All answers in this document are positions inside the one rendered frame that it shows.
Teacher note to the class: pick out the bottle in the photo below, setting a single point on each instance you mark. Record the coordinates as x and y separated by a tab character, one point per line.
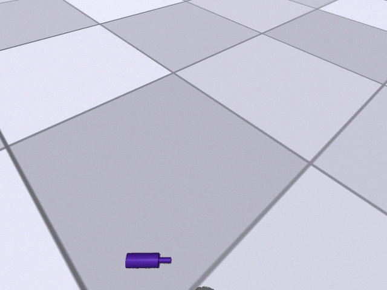
145	260

